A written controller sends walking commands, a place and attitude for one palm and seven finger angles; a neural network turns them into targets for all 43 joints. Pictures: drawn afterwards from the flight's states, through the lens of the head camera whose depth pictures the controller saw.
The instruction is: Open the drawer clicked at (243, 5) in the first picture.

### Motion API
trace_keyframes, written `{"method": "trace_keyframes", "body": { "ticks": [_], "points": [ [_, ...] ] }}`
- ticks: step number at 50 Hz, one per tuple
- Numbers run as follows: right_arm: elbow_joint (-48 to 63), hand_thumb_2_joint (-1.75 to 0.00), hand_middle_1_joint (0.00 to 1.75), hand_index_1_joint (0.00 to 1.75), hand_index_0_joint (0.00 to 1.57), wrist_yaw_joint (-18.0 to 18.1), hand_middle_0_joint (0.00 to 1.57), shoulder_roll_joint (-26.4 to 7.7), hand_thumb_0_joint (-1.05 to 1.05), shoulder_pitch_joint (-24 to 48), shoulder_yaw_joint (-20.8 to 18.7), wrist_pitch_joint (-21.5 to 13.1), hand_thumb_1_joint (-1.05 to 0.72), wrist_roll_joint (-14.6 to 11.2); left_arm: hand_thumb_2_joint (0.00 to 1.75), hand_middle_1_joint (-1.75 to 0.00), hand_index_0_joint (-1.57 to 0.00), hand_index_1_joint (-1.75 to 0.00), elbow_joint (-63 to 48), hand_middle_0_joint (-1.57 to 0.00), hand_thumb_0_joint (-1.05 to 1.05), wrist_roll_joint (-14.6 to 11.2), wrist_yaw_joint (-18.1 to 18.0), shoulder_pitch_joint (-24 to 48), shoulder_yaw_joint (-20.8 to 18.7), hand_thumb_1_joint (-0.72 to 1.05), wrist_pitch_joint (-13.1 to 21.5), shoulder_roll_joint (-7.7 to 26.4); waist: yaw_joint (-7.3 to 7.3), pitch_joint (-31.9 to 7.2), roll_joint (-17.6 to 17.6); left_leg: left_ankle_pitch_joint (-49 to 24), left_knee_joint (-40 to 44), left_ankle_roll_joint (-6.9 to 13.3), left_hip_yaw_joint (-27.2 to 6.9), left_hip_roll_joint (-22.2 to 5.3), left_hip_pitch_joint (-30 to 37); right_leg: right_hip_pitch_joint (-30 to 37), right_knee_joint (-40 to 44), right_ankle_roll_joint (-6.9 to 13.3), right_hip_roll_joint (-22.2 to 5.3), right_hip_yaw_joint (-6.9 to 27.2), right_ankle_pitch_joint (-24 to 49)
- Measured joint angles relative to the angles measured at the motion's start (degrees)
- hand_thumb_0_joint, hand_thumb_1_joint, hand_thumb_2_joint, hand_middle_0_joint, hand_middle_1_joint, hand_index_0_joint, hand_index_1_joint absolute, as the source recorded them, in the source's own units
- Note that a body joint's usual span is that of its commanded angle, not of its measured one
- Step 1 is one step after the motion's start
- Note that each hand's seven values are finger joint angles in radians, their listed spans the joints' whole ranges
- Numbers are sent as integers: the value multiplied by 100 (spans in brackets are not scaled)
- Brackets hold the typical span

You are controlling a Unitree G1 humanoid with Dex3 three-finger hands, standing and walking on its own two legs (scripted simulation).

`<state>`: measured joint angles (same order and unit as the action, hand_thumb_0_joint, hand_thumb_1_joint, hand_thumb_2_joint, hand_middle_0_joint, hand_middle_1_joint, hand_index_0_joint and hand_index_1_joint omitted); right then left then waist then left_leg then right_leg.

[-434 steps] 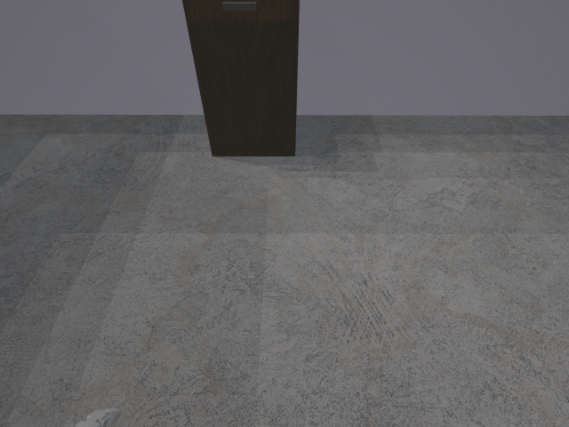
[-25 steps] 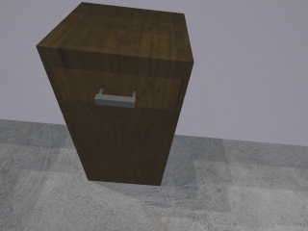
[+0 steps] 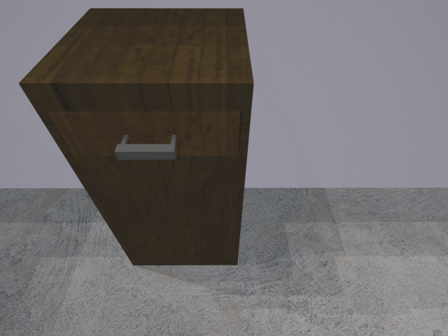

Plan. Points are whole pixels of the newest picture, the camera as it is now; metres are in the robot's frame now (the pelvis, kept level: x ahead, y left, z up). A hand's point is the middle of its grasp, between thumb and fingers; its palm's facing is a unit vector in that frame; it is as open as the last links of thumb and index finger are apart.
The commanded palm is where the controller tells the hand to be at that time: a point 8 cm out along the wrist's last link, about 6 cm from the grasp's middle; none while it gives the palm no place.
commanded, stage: come to a stop and stand still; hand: left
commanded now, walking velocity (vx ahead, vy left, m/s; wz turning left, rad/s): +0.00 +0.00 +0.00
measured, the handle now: (148, 145) +0.53 +0.19 +0.03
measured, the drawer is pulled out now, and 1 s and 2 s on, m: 0.00 0.00 0.00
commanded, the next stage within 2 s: look again from close up in 0.40 s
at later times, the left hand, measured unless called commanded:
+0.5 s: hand out of the picture -0.04 +0.11 -0.17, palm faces +0.08 -0.99 -0.14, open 7.4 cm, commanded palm none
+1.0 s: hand out of the picture -0.02 +0.19 -0.18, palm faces +0.03 -0.98 -0.19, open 7.4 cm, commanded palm none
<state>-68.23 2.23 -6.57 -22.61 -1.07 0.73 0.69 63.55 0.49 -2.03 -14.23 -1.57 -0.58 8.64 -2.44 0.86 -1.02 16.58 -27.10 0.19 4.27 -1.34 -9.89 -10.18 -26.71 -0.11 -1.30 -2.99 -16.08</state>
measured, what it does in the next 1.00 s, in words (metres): stands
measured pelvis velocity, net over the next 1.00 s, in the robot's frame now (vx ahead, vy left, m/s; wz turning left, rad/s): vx -0.03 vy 0.02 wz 0.01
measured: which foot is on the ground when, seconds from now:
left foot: down 0.00-1.00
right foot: down 0.00-1.00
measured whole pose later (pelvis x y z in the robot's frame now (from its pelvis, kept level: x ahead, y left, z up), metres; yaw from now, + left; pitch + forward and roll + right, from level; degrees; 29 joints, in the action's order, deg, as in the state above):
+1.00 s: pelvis -0.03 +0.02 +0.00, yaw +1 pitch -2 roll +0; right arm -61.3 0.6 -8.0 -20.0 1.3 -0.1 1.0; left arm 60.8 0.8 -1.6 -18.0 0.2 -0.1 9.7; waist -0.2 0.0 0.4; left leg 13.9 -27.2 3.1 4.2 1.4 -12.1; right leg -11.8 -27.4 -1.1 -3.0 -2.9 -14.0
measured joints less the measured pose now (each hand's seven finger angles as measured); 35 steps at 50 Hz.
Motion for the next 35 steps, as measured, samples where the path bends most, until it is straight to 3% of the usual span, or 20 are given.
{"method": "trace_keyframes", "body": {
  "ticks": [16, 25, 29, 35],
  "points": [
    [150, -90, 30, 30, 20, -1, 20, -102, 2, 691, 59, -2, -92, -5, 90, -30, -20, -29, 155, -20, 1, -27, 5, -392, 154, 92, 86, -217, 259, -7, -3, -148, 319, -220, -116, -200, 258, 264, 284, 215, 218, -123, 97],
    [203, -90, 30, 30, 20, 3, 19, -149, 1, 753, 61, -13, -91, -23, 90, -30, -20, -29, 256, -20, 1, -13, 18, -604, 177, 91, 99, -353, 307, 45, 55, -205, 419, -258, -139, -238, 274, 296, 408, 253, 263, -148, 156],
    [507, -90, 30, 30, 20, -46, 20, -273, 1, 820, 48, -9, -92, -42, 90, -30, -20, -29, 139, -20, 1, 39, -78, -602, 210, 90, 299, -392, 317, 210, -43, 70, -356, -73, -171, -266, -202, 116, 279, 228, 335, -138, 206],
    [715, -90, 30, 30, 20, -52, 19, -271, 1, 700, 76, -91, -93, -11, 90, -30, -20, -29, 78, -20, 1, 1, -40, -543, 202, 90, 144, -189, 234, 46, 62, 57, -385, -2, -153, -78, -155, 57, -132, 132, 177, -128, -4]
  ]
}}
